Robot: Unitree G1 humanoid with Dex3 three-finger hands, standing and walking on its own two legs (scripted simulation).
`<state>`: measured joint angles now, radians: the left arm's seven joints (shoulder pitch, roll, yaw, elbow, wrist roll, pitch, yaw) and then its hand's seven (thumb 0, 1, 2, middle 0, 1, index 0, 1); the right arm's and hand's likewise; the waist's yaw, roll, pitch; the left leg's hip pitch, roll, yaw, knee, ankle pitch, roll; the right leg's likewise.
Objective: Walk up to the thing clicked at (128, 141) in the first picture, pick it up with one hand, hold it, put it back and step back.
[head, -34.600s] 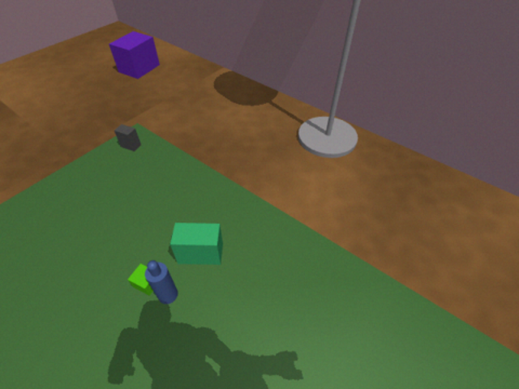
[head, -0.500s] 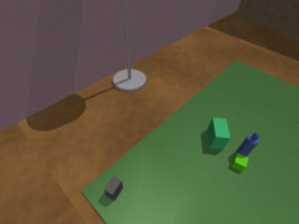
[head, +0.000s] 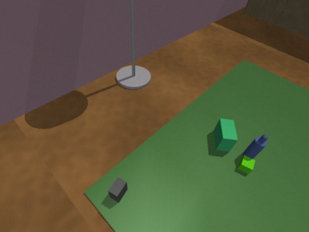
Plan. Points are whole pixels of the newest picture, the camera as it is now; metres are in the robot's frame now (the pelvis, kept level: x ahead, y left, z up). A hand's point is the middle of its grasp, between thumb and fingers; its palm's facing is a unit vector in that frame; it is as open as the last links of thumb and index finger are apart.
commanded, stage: walk up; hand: left
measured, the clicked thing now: (118, 190) +0.46 +0.18 -0.72
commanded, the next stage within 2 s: stand in 1.20 s
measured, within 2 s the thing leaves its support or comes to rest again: neither
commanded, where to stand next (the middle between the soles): +0.08 -0.06 m, yaw +1 degrees
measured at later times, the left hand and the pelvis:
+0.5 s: hand out of the picture +0.08 +0.24 -0.17, palm faces -0.01 -0.96 -0.29, open 7.4 cm; pelvis +0.01 -0.01 +0.00, yaw +0 degrees
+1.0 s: hand out of the picture +0.11 +0.24 -0.17, palm faces -0.01 -0.96 -0.28, open 7.4 cm; pelvis +0.02 +0.00 +0.00, yaw +0 degrees
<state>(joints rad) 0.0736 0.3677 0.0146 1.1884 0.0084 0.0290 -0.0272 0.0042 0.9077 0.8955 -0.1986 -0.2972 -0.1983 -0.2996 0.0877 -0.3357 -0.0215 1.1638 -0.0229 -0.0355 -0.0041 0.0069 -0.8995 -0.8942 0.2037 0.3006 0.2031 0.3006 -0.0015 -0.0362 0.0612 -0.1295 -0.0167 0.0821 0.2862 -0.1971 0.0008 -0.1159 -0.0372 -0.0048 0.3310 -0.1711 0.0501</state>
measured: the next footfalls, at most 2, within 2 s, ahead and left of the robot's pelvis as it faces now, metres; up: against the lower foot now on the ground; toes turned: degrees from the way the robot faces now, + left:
none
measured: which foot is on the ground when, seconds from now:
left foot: down 0.00-1.00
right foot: down 0.00-1.00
